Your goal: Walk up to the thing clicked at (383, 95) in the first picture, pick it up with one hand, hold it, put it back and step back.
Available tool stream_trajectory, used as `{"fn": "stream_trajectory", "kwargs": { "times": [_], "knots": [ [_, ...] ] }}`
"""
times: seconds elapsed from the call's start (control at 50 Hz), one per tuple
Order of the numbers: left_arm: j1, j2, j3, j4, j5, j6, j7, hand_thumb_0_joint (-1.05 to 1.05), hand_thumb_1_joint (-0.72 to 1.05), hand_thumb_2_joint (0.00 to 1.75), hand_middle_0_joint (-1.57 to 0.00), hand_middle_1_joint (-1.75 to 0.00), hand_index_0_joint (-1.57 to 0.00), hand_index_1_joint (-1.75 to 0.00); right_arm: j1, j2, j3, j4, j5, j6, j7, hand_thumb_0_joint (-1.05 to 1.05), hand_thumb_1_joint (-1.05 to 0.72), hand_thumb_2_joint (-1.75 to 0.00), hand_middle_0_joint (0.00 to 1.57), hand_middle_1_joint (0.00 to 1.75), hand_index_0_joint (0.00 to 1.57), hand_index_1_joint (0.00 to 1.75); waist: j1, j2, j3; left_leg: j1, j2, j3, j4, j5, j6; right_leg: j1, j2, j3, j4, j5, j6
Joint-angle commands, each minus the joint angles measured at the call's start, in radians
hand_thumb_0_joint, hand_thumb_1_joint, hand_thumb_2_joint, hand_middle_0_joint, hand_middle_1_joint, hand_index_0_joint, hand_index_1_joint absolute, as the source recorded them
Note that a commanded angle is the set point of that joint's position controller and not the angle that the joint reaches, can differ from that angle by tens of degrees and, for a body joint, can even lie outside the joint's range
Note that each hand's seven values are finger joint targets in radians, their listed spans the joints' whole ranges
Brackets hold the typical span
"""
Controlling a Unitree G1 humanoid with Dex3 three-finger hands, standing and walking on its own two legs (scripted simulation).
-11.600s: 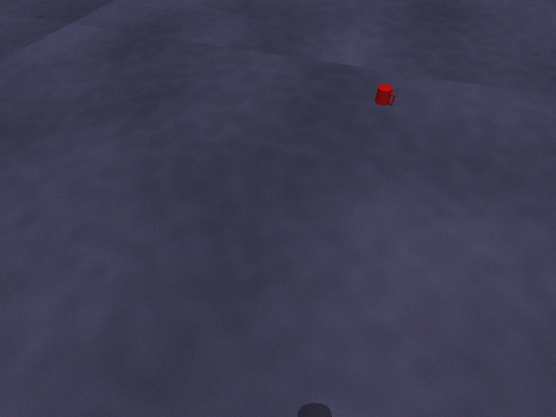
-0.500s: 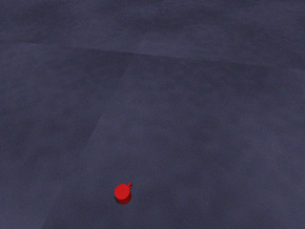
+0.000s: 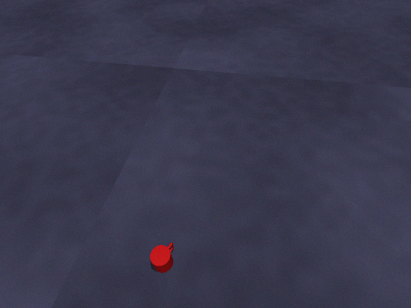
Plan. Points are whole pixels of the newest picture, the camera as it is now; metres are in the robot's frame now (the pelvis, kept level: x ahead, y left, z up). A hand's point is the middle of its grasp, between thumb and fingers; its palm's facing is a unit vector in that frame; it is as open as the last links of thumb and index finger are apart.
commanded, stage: walk up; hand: left
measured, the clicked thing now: (164, 255) +0.46 +0.22 -0.72
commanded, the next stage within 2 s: stand in 0.28 s
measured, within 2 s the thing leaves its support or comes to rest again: neither
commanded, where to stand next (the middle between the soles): +0.06 -0.01 m, yaw +1 degrees
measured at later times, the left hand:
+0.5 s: hand out of the picture +0.08 +0.26 -0.14, palm faces -0.04 -0.94 -0.35, open 7.4 cm
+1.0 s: hand out of the picture +0.01 +0.27 -0.15, palm faces -0.02 -0.94 -0.34, open 7.4 cm
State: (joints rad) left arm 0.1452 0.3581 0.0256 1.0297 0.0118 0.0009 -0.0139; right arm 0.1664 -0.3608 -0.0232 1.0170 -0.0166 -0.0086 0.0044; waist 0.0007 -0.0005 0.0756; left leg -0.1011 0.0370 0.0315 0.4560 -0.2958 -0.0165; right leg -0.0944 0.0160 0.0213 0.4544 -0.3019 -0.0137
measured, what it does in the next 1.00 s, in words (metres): stands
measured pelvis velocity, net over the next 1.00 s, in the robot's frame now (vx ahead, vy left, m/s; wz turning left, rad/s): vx -0.04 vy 0.02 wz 0.01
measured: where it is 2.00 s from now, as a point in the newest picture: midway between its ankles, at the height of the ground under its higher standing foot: outside the picture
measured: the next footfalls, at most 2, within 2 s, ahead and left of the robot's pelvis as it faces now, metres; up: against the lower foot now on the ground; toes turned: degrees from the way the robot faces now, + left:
none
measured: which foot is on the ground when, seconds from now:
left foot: down 0.00-1.00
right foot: down 0.00-1.00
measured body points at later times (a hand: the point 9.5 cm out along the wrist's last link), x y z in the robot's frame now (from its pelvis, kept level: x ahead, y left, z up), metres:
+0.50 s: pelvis -0.02 +0.01 +0.01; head -0.01 +0.00 +0.46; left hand +0.08 +0.30 -0.12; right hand +0.07 -0.29 -0.12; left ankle -0.03 +0.13 -0.74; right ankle -0.03 -0.12 -0.74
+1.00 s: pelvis -0.04 +0.02 +0.01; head -0.03 +0.02 +0.46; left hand +0.01 +0.32 -0.13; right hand +0.02 -0.28 -0.13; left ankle -0.03 +0.13 -0.74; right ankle -0.03 -0.12 -0.74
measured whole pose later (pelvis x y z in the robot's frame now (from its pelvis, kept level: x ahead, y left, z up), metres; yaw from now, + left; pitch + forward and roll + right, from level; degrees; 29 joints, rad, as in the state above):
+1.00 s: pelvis -0.04 +0.02 +0.01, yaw +1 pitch -3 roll +0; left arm 0.14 0.35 0.00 1.14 0.01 -0.01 -0.01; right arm 0.13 -0.35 0.00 1.14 -0.02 -0.01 0.01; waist 0.00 0.00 0.06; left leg -0.11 0.01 0.03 0.31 -0.15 0.01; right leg -0.09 -0.01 0.02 0.29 -0.15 0.02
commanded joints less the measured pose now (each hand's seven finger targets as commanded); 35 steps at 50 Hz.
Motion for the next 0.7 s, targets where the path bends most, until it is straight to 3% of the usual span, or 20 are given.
{"fn": "stream_trajectory", "kwargs": {
  "times": [0.0, 0.14, 0.2, 0.24, 0.26, 0.28, 0.34, 0.44, 0.56, 0.68],
  "knots": [
    [-0.041, 0.223, 0.053, -0.083, -0.005, -0.021, 0.016, 0.0, 0.9, 0.9, -0.2, -0.3, -0.2, -0.3, -0.031, -0.204, -0.051, -0.076, 0.002, -0.032, -0.015, 0.0, -0.9, -0.9, 0.2, 0.3, 0.2, 0.3, 0.004, -0.02, -0.08, 0.017, 0.061, -0.046, -0.037, 0.273, 0.073, -0.01, -0.11, 0.102, -0.052, 0.335, -0.068],
    [-0.057, 0.215, 0.047, -0.087, -0.002, -0.02, 0.012, 0.0, 0.9, 0.9, -0.2, -0.3, -0.2, -0.3, -0.02, -0.222, -0.057, -0.071, 0.002, -0.033, -0.014, 0.0, -0.9, -0.9, 0.2, 0.3, 0.2, 0.3, -0.003, 0.016, -0.051, 0.013, 0.091, -0.088, -0.082, 0.231, 0.093, -0.046, -0.084, 0.088, -0.036, 0.273, -0.056],
    [-0.037, 0.206, 0.042, -0.08, -0.004, -0.021, 0.011, 0.0, 0.9, 0.9, -0.2, -0.3, -0.2, -0.3, -0.026, -0.227, -0.06, -0.074, 0.004, -0.036, -0.015, 0.0, -0.9, -0.9, 0.2, 0.3, 0.2, 0.3, 0.004, 0.03, -0.073, 0.045, 0.112, -0.1, -0.083, 0.278, 0.107, -0.049, -0.077, 0.076, -0.022, 0.293, -0.049],
    [-0.042, 0.214, 0.045, -0.078, -0.004, -0.023, 0.011, 0.0, 0.9, 0.9, -0.2, -0.3, -0.2, -0.3, -0.029, -0.222, -0.06, -0.075, 0.005, -0.033, -0.015, 0.0, -0.9, -0.9, 0.2, 0.3, 0.2, 0.3, 0.003, 0.015, -0.059, 0.017, 0.098, -0.086, -0.078, 0.242, 0.096, -0.038, -0.079, 0.085, -0.035, 0.28, -0.054],
    [-0.066, 0.186, 0.025, -0.051, -0.008, -0.025, 0.015, 0.0, 0.9, 0.9, -0.2, -0.3, -0.2, -0.3, -0.095, -0.202, -0.042, -0.06, 0.011, -0.025, -0.018, 0.0, -0.9, -0.9, 0.2, 0.3, 0.2, 0.3, 0.006, 0.047, -0.049, -0.011, 0.103, -0.081, -0.093, 0.334, 0.069, -0.004, -0.133, 0.113, -0.109, 0.403, -0.031],
    [-0.067, 0.208, 0.03, -0.05, -0.008, -0.027, 0.019, 0.0, 0.9, 0.9, -0.2, -0.3, -0.2, -0.3, -0.085, -0.187, -0.039, -0.062, 0.014, -0.02, -0.02, 0.0, -0.9, -0.9, 0.2, 0.3, 0.2, 0.3, -0.003, 0.018, -0.074, 0.02, 0.093, -0.074, -0.092, 0.372, 0.053, 0.011, -0.138, 0.113, -0.109, 0.47, -0.028],
    [-0.062, 0.215, 0.027, -0.027, -0.008, -0.03, 0.026, 0.0, 0.9, 0.9, -0.2, -0.3, -0.2, -0.3, -0.071, -0.199, -0.029, -0.029, 0.017, -0.021, -0.021, 0.0, -0.9, -0.9, 0.2, 0.3, 0.2, 0.3, -0.005, -0.002, -0.112, 0.077, 0.097, -0.073, -0.109, 0.433, 0.044, 0.041, -0.134, 0.088, -0.112, 0.533, -0.017],
    [-0.068, 0.204, 0.022, -0.004, -0.006, -0.032, 0.027, 0.0, 0.9, 0.9, -0.2, -0.3, -0.2, -0.3, -0.084, -0.2, -0.022, -0.001, 0.012, -0.02, -0.019, 0.0, -0.9, -0.9, 0.2, 0.3, 0.2, 0.3, -0.005, -0.009, -0.122, 0.094, 0.106, -0.074, -0.142, 0.38, 0.045, 0.038, -0.136, 0.081, -0.152, 0.45, -0.008],
    [-0.086, 0.206, 0.017, 0.017, -0.006, -0.032, 0.025, 0.0, 0.9, 0.9, -0.2, -0.3, -0.2, -0.3, -0.092, -0.196, -0.019, 0.028, 0.005, -0.019, -0.014, 0.0, -0.9, -0.9, 0.2, 0.3, 0.2, 0.3, -0.01, -0.011, -0.065, 0.039, 0.1, -0.087, -0.196, 0.202, 0.036, -0.011, -0.134, 0.09, -0.202, 0.254, -0.002],
    [-0.078, 0.205, 0.017, 0.033, -0.003, -0.035, 0.021, 0.0, 0.9, 0.9, -0.2, -0.3, -0.2, -0.3, -0.097, -0.194, -0.02, 0.045, 0.003, -0.025, -0.008, 0.0, -0.9, -0.9, 0.2, 0.3, 0.2, 0.3, -0.004, -0.003, -0.064, 0.019, 0.1, -0.099, -0.218, 0.149, 0.038, -0.026, -0.133, 0.089, -0.217, 0.191, -0.001]
  ]
}}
